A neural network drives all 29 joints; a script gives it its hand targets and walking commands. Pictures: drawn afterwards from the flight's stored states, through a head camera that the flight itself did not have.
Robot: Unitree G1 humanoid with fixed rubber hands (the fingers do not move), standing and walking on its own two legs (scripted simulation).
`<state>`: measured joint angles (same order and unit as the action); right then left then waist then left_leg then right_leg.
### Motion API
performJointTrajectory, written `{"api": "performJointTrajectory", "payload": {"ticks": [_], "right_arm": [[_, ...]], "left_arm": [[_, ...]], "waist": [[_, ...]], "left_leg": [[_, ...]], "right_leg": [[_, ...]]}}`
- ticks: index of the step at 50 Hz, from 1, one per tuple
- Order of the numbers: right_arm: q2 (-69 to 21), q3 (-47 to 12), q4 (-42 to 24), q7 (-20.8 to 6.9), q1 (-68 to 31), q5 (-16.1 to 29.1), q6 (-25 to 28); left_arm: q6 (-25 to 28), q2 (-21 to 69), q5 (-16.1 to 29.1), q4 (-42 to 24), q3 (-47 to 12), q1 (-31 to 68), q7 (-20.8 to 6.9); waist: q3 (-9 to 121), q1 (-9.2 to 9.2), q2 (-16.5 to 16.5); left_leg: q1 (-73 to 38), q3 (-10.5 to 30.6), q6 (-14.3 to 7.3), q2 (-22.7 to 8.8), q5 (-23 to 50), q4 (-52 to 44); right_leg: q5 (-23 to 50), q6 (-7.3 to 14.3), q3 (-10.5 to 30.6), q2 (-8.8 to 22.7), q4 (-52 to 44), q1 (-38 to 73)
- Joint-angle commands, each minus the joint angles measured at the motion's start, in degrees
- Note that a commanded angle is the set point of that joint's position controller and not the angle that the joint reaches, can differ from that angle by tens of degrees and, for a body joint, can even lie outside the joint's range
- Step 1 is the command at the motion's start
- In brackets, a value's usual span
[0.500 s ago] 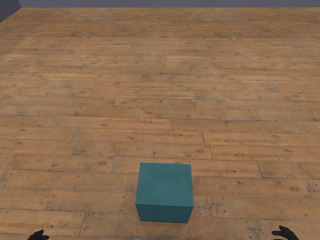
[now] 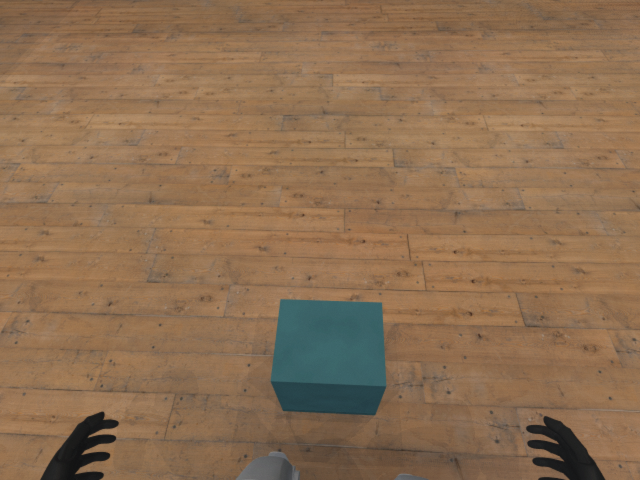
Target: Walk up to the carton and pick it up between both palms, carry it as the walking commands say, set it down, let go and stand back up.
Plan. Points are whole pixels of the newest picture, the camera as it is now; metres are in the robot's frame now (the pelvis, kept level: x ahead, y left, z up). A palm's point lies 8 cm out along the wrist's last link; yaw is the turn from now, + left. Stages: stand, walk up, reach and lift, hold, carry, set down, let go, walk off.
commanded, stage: reach and lift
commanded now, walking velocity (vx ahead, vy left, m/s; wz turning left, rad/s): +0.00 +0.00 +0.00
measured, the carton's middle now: (329, 359) +0.47 +0.02 -0.60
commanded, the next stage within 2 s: none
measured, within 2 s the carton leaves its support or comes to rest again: neither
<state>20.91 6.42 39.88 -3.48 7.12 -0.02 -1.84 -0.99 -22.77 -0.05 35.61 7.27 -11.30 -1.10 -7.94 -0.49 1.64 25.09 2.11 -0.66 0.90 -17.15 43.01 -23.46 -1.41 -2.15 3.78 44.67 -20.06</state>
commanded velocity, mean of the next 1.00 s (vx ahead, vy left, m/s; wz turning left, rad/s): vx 0.00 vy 0.00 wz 0.00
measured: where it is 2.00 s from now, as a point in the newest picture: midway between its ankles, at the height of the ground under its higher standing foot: outside the picture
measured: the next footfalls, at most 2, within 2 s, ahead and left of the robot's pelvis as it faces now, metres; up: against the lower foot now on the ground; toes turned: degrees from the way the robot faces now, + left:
none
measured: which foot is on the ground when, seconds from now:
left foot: down 0.00-1.00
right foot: down 0.00-1.00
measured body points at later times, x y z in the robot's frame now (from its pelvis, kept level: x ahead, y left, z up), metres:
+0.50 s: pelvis +0.02 +0.01 -0.02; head +0.18 +0.02 +0.40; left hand +0.25 +0.31 -0.12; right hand +0.27 -0.26 -0.12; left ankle +0.07 +0.13 -0.71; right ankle +0.01 -0.14 -0.71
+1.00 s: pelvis -0.02 +0.01 -0.05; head +0.23 +0.01 +0.32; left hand +0.39 +0.26 -0.17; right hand +0.39 -0.22 -0.16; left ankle +0.07 +0.13 -0.71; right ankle +0.01 -0.14 -0.71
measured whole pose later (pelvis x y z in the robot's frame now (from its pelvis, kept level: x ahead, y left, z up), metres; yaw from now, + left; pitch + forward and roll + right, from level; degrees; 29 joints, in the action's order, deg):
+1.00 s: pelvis -0.02 +0.01 -0.05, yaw -2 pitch +30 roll -3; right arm 15.1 9.4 44.1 0.3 -40.4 0.0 -7.1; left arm -7.5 -19.9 0.0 43.7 11.1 37.6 -0.2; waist -2.3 -0.1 1.5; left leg 70.8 3.0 0.7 -0.8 -16.3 56.6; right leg -22.1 -2.4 -2.1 1.9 56.7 -65.0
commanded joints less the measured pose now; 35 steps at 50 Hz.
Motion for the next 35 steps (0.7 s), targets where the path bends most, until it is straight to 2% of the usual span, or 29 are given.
{"api": "performJointTrajectory", "payload": {"ticks": [1, 2, 3, 4, 6, 7, 8, 11, 12, 13, 14, 15, 16, 18, 20, 21, 22, 23, 25, 26, 27, 28, 29, 30, 31, 32, 33, 34, 35], "right_arm": [[5.8, 6.9, -10.3, 1.2, -2.9, -6.4, -0.1], [7.3, 8.5, -12.5, 1.2, -3.9, -6.6, -0.3], [6.5, 7.0, -12.0, 1.4, -4.1, -5.8, -0.6], [5.8, 6.9, -13.2, 1.2, -6.2, -5.9, -0.8], [6.2, 6.5, -12.4, 1.8, -7.1, -6.3, -0.9], [4.8, 6.2, -13.5, 1.9, -11.7, -5.2, -0.9], [3.2, 4.4, -14.2, 2.3, -13.8, -4.1, -1.2], [3.4, 4.2, -9.3, 2.2, -13.9, -3.8, -0.8], [3.4, 2.9, -9.4, 2.5, -13.7, -3.8, -0.7], [2.8, 3.7, -7.0, 2.7, -12.3, -2.9, -0.5], [3.2, 3.2, -6.7, 2.9, -14.2, -3.0, -0.5], [2.3, 3.9, -5.8, 3.8, -12.1, -2.8, -0.5], [2.0, 2.7, -4.1, 3.7, -13.8, -1.8, 0.0], [4.5, 4.4, -4.1, 3.6, -14.6, -3.7, -0.1], [5.4, 4.9, -4.7, 3.3, -16.1, -3.4, 1.4], [4.9, 5.4, -1.8, 3.0, -16.9, -1.9, 1.4], [5.1, 4.7, -3.5, 2.9, -19.0, -1.4, 1.9], [7.3, 5.9, -1.3, 2.6, -17.0, -2.6, 2.1], [6.6, 6.2, -2.1, 2.6, -20.6, -0.6, 2.7], [6.4, 5.2, -4.7, 2.6, -23.0, 1.5, 1.9], [7.2, 7.3, -6.4, 2.8, -28.4, 1.0, 2.3], [5.7, 6.4, -1.8, 2.2, -25.4, 2.1, 1.6], [5.3, 5.5, -1.3, 2.0, -26.7, 3.8, 0.6], [7.3, 6.3, -3.9, 2.0, -27.8, 2.3, 0.3], [8.8, 7.1, -4.3, 2.2, -30.5, 1.5, -0.1], [6.1, 5.7, -3.4, 2.1, -37.1, 3.7, -0.8], [7.8, 7.5, -4.5, 2.1, -36.0, 2.9, -1.3], [6.4, 5.4, -2.0, 1.6, -39.9, 3.4, -2.3], [5.4, 5.3, -3.9, 1.5, -40.8, 3.2, -3.2]], "left_arm": [[-2.0, -6.7, -4.5, -8.4, 5.9, 4.9, -2.6], [-1.7, -7.0, -5.1, -7.8, 7.7, 5.9, -2.7], [-2.3, -8.4, -3.9, -7.8, 8.4, 5.2, -2.6], [-2.4, -8.1, -4.4, -9.4, 10.1, 8.5, -2.4], [-2.3, -6.9, -1.5, -7.1, 7.2, 8.6, -2.6], [-2.0, -6.6, -2.0, -9.2, 7.4, 12.2, -2.7], [-2.0, -5.8, -1.2, -8.5, 5.9, 13.5, -2.8], [-1.4, -5.5, -1.0, -7.5, 6.3, 14.2, -2.2], [-1.8, -4.6, -0.1, -5.5, 4.9, 12.5, -1.8], [-1.1, -5.8, -0.4, -7.5, 5.2, 16.4, -2.0], [-1.2, -4.7, 0.1, -6.1, 4.9, 13.9, -1.9], [-1.6, -5.2, 0.5, -5.1, 4.8, 14.4, -1.7], [-0.5, -4.3, 0.4, -6.5, 5.1, 16.5, -1.3], [-0.7, -3.2, 2.2, -5.3, 3.2, 14.0, -1.2], [0.4, -3.3, 1.5, -6.1, 2.9, 17.5, 0.3], [-0.6, -1.5, 1.3, -6.9, 2.7, 18.3, 0.7], [-0.1, -1.2, 2.2, -8.0, 1.8, 19.7, 1.3], [0.1, -1.2, 1.7, -7.7, 2.7, 19.8, 2.2], [-0.1, 0.2, 3.2, -6.6, 2.1, 21.3, 2.3], [-0.8, 0.1, 2.8, -7.1, 4.1, 22.8, 1.9], [-0.4, -1.1, 3.9, -9.1, 3.1, 29.9, 1.9], [-1.2, -0.5, 4.0, -10.9, 2.8, 30.7, 2.5], [-1.9, -1.0, 2.8, -9.3, 4.8, 29.1, 2.8], [-2.5, -0.3, 2.9, -7.3, 5.2, 27.1, 2.8], [-3.3, -1.8, 3.4, -5.2, 4.7, 30.0, 2.3], [-3.7, -0.2, 2.9, -6.0, 4.9, 36.5, 2.6], [-4.5, -0.5, 2.8, -6.0, 4.8, 36.0, 2.7], [-5.2, -0.8, 2.7, -5.2, 4.9, 39.7, 2.8], [-5.9, 0.0, 2.9, -4.0, 4.3, 41.4, 2.2]], "waist": [[5.7, -1.01, -3.4], [2.8, -0.38, -6.6], [6.2, -1.3, -7.8], [5.9, -2.21, -7.2], [6.7, -1.03, -8.1], [7.1, -2.12, -6.8], [6.3, -1.85, -8.3], [10.7, -3.01, -4.5], [10.6, -2.48, -6.6], [11.4, -0.56, -3.2], [13.3, -1.16, -4.5], [16.3, 0.8, -6.9], [17.8, -0.93, -1.0], [24.2, 1.27, -3.2], [28.3, 1.0, -0.4], [28.5, 2.32, 4.2], [31.1, 1.91, 3.1], [31.8, 3.45, 2.2], [36.6, 3.85, 1.9], [38.7, 2.01, 2.0], [41.4, 3.53, 3.0], [42.6, 3.74, 4.0], [43.5, 0.67, 7.3], [45.8, 1.11, 4.7], [44.9, 2.23, 1.5], [41.3, -0.46, 5.6], [42.9, 1.58, 3.9], [38.7, -0.86, 4.0], [38.6, 0.74, 1.1]], "left_leg": [[-14.4, -8.4, 2.7, 2.5, -4.3, -9.3], [-10.8, -6.4, 2.5, 1.3, -5.3, -9.7], [-13.6, -6.4, 2.4, 1.9, -2.2, -7.4], [-13.1, -6.6, 2.2, 2.1, 0.9, -6.3], [-11.2, -6.7, 3.1, 2.1, 1.8, -3.2], [-8.7, -5.8, 2.7, 1.5, 1.5, -1.6], [-5.5, -5.4, 2.5, 1.6, 1.2, -1.6], [-5.7, -5.5, 2.6, 1.2, 6.3, 0.5], [-4.4, -5.4, 2.8, 1.1, 8.6, 1.0], [-4.7, -5.7, 3.2, 1.2, 10.8, 2.6], [-5.4, -5.3, 3.4, 1.4, 13.6, 3.8], [-4.2, -4.1, 2.8, 1.2, 20.7, 4.3], [-1.8, -3.4, 3.1, 0.9, 22.9, 4.7], [-4.6, -3.0, 4.0, 1.0, 27.1, 6.1], [-4.8, -1.2, 4.3, 0.0, 35.9, 6.9], [-9.1, -0.3, 5.4, -0.7, 39.0, 7.6], [-9.7, 1.4, 5.2, -1.0, 41.1, 8.3], [-8.2, 0.7, 5.9, -1.0, 43.1, 9.2], [-7.4, 1.6, 5.6, -0.9, 46.0, 9.8], [-5.3, 1.1, 4.7, -0.9, 43.9, 10.3], [-3.9, 1.6, 5.1, -0.8, 40.1, 11.3], [-6.3, 2.0, 5.5, -1.7, 43.2, 10.9], [-7.9, 3.0, 5.2, -1.8, 44.1, 11.2], [-8.2, 0.6, 5.4, -0.9, 41.3, 11.4], [-5.0, 0.8, 4.9, -1.1, 32.8, 10.2], [3.6, 0.0, 5.0, -0.5, 23.7, 9.6], [1.8, -0.8, 4.5, -0.4, 21.5, 8.7], [7.2, -1.4, 4.3, -0.3, 15.4, 7.9], [7.7, -1.5, 3.4, -0.3, 11.0, 6.8]], "right_leg": [[-0.5, 1.2, -3.7, -4.8, -14.2, -2.4], [-1.7, -0.2, -3.9, -6.3, -13.2, -3.6], [-2.4, 0.3, -2.3, -4.6, -13.7, -6.8], [-0.9, 0.1, -1.1, -4.6, -13.4, -7.8], [-0.9, 0.4, -0.5, -5.0, -11.3, -11.0], [-0.5, 0.1, 0.7, -4.6, -9.7, -9.6], [0.3, 0.1, 0.5, -4.8, -8.5, -11.3], [5.3, 0.4, 1.2, -5.1, -5.8, -10.9], [7.4, -0.1, 0.5, -5.5, -4.9, -12.3], [10.9, -0.1, 0.6, -5.5, -4.2, -14.5], [12.7, -0.4, 1.6, -5.4, -3.1, -13.7], [19.9, -1.3, 1.0, -6.3, -1.0, -13.5], [19.7, -0.7, 1.3, -6.4, 2.0, -13.7], [22.5, -0.6, 1.3, -6.9, 3.4, -13.9], [24.1, -0.6, -0.1, -7.7, 6.9, -21.1], [19.1, 0.1, -0.1, -7.7, 6.5, -28.4], [18.2, 0.3, 0.4, -7.6, 7.7, -31.7], [19.6, 0.2, -0.8, -7.4, 7.4, -34.9], [20.3, 0.4, -0.7, -7.4, 8.0, -37.6], [20.2, 0.4, 0.3, -7.4, 7.1, -37.7], [18.6, 0.2, 0.1, -7.3, 9.3, -40.1], [17.0, 0.5, -0.5, -7.7, 8.5, -42.3], [13.1, 0.8, -0.3, -7.2, 8.4, -47.7], [15.9, 1.1, -0.6, -7.3, 6.6, -43.2], [12.4, 1.0, -0.9, -7.1, 6.4, -43.4], [9.3, 0.9, 0.0, -6.7, 8.1, -43.5], [7.7, 0.4, -0.9, -7.0, 6.9, -42.0], [5.2, 0.8, -0.2, -6.3, 6.7, -41.9], [3.2, 0.6, -0.9, -6.6, 6.2, -41.1]]}}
